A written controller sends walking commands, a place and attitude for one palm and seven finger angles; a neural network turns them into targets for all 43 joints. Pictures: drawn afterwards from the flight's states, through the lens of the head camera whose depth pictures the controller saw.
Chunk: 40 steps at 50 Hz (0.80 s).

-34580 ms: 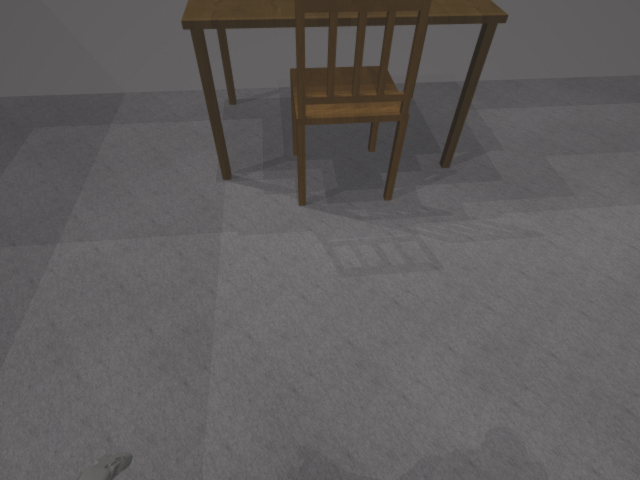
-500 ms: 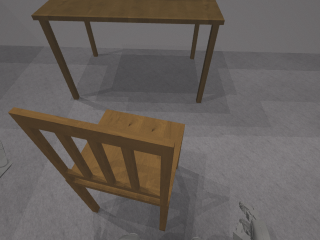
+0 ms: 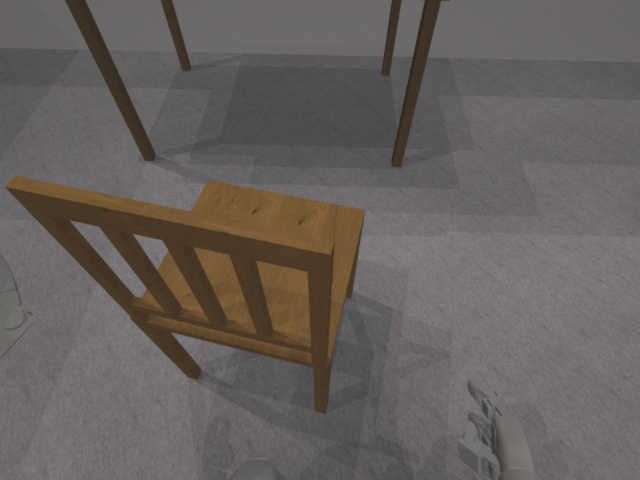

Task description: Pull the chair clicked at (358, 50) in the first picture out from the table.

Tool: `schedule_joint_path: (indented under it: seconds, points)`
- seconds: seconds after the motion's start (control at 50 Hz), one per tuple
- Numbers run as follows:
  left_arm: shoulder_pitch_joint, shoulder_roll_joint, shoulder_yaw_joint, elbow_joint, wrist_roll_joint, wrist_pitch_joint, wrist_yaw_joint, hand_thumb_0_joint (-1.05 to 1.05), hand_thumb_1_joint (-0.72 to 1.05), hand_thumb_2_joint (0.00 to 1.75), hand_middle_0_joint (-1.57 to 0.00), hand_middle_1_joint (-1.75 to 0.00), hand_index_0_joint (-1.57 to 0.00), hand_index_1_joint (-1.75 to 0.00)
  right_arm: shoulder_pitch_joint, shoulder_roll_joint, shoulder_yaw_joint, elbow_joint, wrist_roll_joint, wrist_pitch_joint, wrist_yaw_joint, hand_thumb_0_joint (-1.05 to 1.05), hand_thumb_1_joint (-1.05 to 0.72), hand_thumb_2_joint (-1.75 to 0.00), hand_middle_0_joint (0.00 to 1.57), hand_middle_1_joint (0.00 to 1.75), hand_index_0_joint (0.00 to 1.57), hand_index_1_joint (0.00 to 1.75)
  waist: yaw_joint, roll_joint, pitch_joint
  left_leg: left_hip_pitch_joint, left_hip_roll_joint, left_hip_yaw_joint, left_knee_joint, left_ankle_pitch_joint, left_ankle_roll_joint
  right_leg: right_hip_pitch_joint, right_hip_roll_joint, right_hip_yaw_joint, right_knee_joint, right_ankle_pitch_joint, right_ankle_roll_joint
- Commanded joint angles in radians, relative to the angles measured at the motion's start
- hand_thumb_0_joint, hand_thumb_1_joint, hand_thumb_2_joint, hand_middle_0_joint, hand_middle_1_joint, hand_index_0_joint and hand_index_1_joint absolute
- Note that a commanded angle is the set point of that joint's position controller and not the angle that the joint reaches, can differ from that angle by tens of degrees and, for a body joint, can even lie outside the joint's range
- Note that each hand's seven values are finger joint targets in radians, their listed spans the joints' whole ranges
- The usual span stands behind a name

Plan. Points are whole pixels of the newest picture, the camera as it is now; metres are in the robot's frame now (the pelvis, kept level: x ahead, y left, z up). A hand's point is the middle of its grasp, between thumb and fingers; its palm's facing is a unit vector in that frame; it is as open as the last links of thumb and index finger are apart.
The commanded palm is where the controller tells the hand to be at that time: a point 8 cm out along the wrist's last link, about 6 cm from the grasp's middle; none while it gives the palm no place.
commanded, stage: step back with the hand held close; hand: left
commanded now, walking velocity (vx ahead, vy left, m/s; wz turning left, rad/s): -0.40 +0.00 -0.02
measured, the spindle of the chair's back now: (200, 286) +0.39 +0.23 -0.09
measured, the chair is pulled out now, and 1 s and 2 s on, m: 0.78 0.78 0.78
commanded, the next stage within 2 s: stop stepping back and stand still in 0.02 s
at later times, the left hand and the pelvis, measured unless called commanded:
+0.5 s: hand out of the picture +0.10 +0.29 +0.19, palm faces +0.54 -0.74 -0.39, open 7.4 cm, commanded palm +0.05 +0.31 +0.19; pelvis -0.08 +0.01 +0.00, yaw +1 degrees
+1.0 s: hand out of the picture +0.08 +0.28 +0.16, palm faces +0.44 -0.75 -0.50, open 7.4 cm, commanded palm +0.03 +0.30 +0.19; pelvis -0.12 +0.00 +0.00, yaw -2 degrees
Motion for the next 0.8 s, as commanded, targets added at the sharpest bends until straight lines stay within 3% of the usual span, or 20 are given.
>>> schedule_joint_path:
  seconds: [0.0,0.02,0.1,0.14,0.18,0.2,0.22,0.24,0.26,0.28,0.36,0.44,0.52,0.58,0.6,0.64,0.68,0.7,0.74,0.78]
  points:
    - [0.075,0.217,0.15,-0.058,-0.016,-0.033,0.025,0.0,0.9,0.9,-0.2,-0.3,-0.2,-0.3,-0.029,-0.139,-0.082,-0.161,0.024,-0.016,-0.026,0.0,-0.9,-0.9,0.2,0.3,0.2,0.3,-0.019,-0.31,-0.296,-0.048,-0.122,-0.024,0.315,-0.276,0.019,0.18,-0.413,0.313,-0.099,0.976,-0.164]
    - [0.114,0.2,0.153,-0.043,-0.027,-0.027,0.026,0.0,0.9,0.9,-0.2,-0.3,-0.2,-0.3,-0.04,-0.111,-0.067,-0.171,0.023,-0.002,-0.028,0.0,-0.9,-0.9,0.2,0.3,0.2,0.3,-0.014,-0.254,-0.296,-0.073,-0.106,-0.067,0.341,-0.287,0.022,0.189,-0.421,0.29,-0.1,0.876,-0.161]
    - [0.151,0.236,0.194,-0.122,-0.02,-0.009,0.051,0.0,0.9,0.9,-0.2,-0.3,-0.2,-0.3,-0.105,-0.089,-0.017,-0.197,0.02,0.044,-0.052,0.0,-0.9,-0.9,0.2,0.3,0.2,0.3,-0.02,-0.211,-0.298,-0.041,-0.11,0.004,0.073,-0.233,0.019,0.222,-0.315,0.179,-0.048,0.827,-0.106]
    - [0.198,0.207,0.16,-0.185,-0.031,0.01,0.053,0.0,0.9,0.9,-0.2,-0.3,-0.2,-0.3,-0.045,-0.096,-0.011,-0.22,0.026,0.056,-0.052,0.0,-0.9,-0.9,0.2,0.3,0.2,0.3,-0.037,-0.2,-0.337,0.117,-0.119,0.043,-0.132,-0.066,0.034,0.184,-0.271,0.165,-0.041,0.572,-0.065]
    - [0.172,0.208,0.136,-0.277,-0.036,0.006,0.06,0.0,0.9,0.9,-0.2,-0.3,-0.2,-0.3,-0.024,-0.129,-0.03,-0.223,0.026,0.036,-0.058,0.0,-0.9,-0.9,0.2,0.3,0.2,0.3,-0.035,-0.082,-0.317,0.237,-0.037,-0.012,-0.286,0.115,0.07,0.126,-0.2,0.13,0.018,0.307,-0.012]
    - [0.166,0.22,0.137,-0.317,-0.035,0.001,0.064,0.0,0.9,0.9,-0.2,-0.3,-0.2,-0.3,-0.032,-0.152,-0.041,-0.228,0.029,0.019,-0.062,0.0,-0.9,-0.9,0.2,0.3,0.2,0.3,-0.025,0.065,-0.301,0.235,0.069,-0.137,-0.326,0.176,0.112,0.081,-0.142,0.096,0.055,0.13,0.019]
    - [0.169,0.213,0.138,-0.32,-0.026,-0.001,0.062,0.0,0.9,0.9,-0.2,-0.3,-0.2,-0.3,-0.031,-0.144,-0.038,-0.23,0.035,-0.001,-0.057,0.0,-0.9,-0.9,0.2,0.3,0.2,0.3,-0.007,0.15,-0.279,0.238,0.121,-0.153,-0.317,0.23,0.129,0.027,-0.11,0.074,0.075,-0.052,0.032]
    - [0.161,0.217,0.138,-0.323,-0.024,0.0,0.058,0.0,0.9,0.9,-0.2,-0.3,-0.2,-0.3,-0.02,-0.156,-0.045,-0.224,0.041,-0.021,-0.051,0.0,-0.9,-0.9,0.2,0.3,0.2,0.3,-0.004,0.12,-0.247,0.224,0.127,-0.131,-0.324,0.222,0.124,0.015,-0.091,0.073,0.086,-0.116,0.03]
    - [0.136,0.243,0.164,-0.288,-0.023,0.0,0.062,0.0,0.9,0.9,-0.2,-0.3,-0.2,-0.3,-0.034,-0.133,-0.029,-0.215,0.031,-0.031,-0.053,0.0,-0.9,-0.9,0.2,0.3,0.2,0.3,-0.015,0.251,-0.224,0.111,0.123,-0.148,-0.369,0.067,0.126,0.05,-0.104,0.056,0.115,-0.159,0.029]
    - [0.098,0.233,0.158,-0.273,-0.017,0.003,0.064,0.0,0.9,0.9,-0.2,-0.3,-0.2,-0.3,-0.025,-0.134,-0.02,-0.208,0.027,-0.036,-0.054,0.0,-0.9,-0.9,0.2,0.3,0.2,0.3,-0.021,0.269,-0.171,0.03,0.108,-0.133,-0.38,-0.027,0.12,0.098,-0.103,0.054,0.108,-0.119,0.025]
    - [-0.011,0.16,0.08,-0.096,-0.018,0.019,0.051,0.0,0.9,0.9,-0.2,-0.3,-0.2,-0.3,0.031,-0.164,-0.027,-0.169,0.039,-0.047,-0.046,0.0,-0.9,-0.9,0.2,0.3,0.2,0.3,-0.039,0.083,-0.09,-0.059,0.033,-0.077,-0.338,-0.292,0.096,0.179,-0.092,0.082,-0.054,-0.002,0.029]
    - [-0.117,0.111,0.009,0.036,0.009,0.04,0.037,0.0,0.9,0.9,-0.2,-0.3,-0.2,-0.3,0.022,-0.162,-0.019,-0.175,0.043,-0.041,-0.041,0.0,-0.9,-0.9,0.2,0.3,0.2,0.3,-0.036,0.094,0.024,-0.215,0.038,-0.089,-0.393,-0.537,0.11,0.145,-0.06,0.071,0.009,-0.164,0.026]
    - [-0.177,0.142,-0.007,-0.028,0.017,0.046,0.036,0.0,0.9,0.9,-0.2,-0.3,-0.2,-0.3,0.009,-0.153,-0.02,-0.186,0.031,-0.033,-0.042,0.0,-0.9,-0.9,0.2,0.3,0.2,0.3,-0.033,-0.059,0.008,-0.107,-0.027,-0.055,-0.261,-0.465,0.109,0.055,-0.075,0.145,-0.109,-0.268,0.009]
    - [-0.179,0.206,0.044,-0.148,0.015,0.037,0.038,0.0,0.9,0.9,-0.2,-0.3,-0.2,-0.3,0.017,-0.148,-0.024,-0.178,0.01,-0.024,-0.038,0.0,-0.9,-0.9,0.2,0.3,0.2,0.3,-0.041,-0.22,-0.054,0.116,-0.141,0.033,0.035,-0.316,0.081,-0.159,-0.194,0.348,-0.33,-0.489,-0.065]
    - [-0.159,0.238,0.069,-0.168,0.011,0.032,0.041,0.0,0.9,0.9,-0.2,-0.3,-0.2,-0.3,0.027,-0.151,-0.021,-0.161,0.01,-0.018,-0.038,0.0,-0.9,-0.9,0.2,0.3,0.2,0.3,-0.045,-0.216,-0.084,0.188,-0.165,0.052,0.134,-0.261,0.071,-0.214,-0.246,0.395,-0.373,-0.502,-0.095]
    - [-0.101,0.248,0.096,-0.184,0.005,0.029,0.038,0.0,0.9,0.9,-0.2,-0.3,-0.2,-0.3,0.045,-0.139,-0.012,-0.143,0.001,-0.007,-0.029,0.0,-0.9,-0.9,0.2,0.3,0.2,0.3,-0.047,-0.216,-0.194,0.293,-0.172,0.057,0.133,-0.185,0.078,-0.211,-0.272,0.346,-0.33,-0.44,-0.104]
    - [-0.096,0.231,0.105,-0.188,0.0,0.011,0.045,0.0,0.9,0.9,-0.2,-0.3,-0.2,-0.3,0.017,-0.128,0.003,-0.163,0.005,-0.015,-0.044,0.0,-0.9,-0.9,0.2,0.3,0.2,0.3,-0.054,-0.12,-0.163,0.298,-0.139,0.021,-0.088,-0.248,0.093,-0.205,-0.218,0.266,-0.255,-0.473,-0.077]
    - [-0.069,0.224,0.107,-0.164,-0.001,0.007,0.044,0.0,0.9,0.9,-0.2,-0.3,-0.2,-0.3,0.02,-0.135,0.005,-0.17,0.007,-0.022,-0.051,0.0,-0.9,-0.9,0.2,0.3,0.2,0.3,-0.05,-0.04,-0.118,0.242,-0.095,-0.061,-0.249,-0.333,0.114,-0.189,-0.16,0.228,-0.163,-0.452,-0.056]
    - [-0.045,0.19,0.115,-0.148,0.013,0.01,0.044,0.0,0.9,0.9,-0.2,-0.3,-0.2,-0.3,0.035,-0.169,-0.027,-0.189,0.013,-0.035,-0.051,0.0,-0.9,-0.9,0.2,0.3,0.2,0.3,-0.04,0.248,-0.097,0.044,0.148,-0.351,-0.522,-0.504,0.223,-0.068,0.009,0.03,0.413,-0.209,0.027]
    - [-0.062,0.189,0.118,-0.07,0.016,0.004,0.028,0.0,0.9,0.9,-0.2,-0.3,-0.2,-0.3,0.019,-0.122,-0.033,-0.168,0.014,-0.039,-0.037,0.0,-0.9,-0.9,0.2,0.3,0.2,0.3,-0.036,0.209,-0.077,-0.101,0.158,-0.354,-0.515,-0.469,0.264,-0.076,-0.023,0.07,0.717,-0.151,0.037]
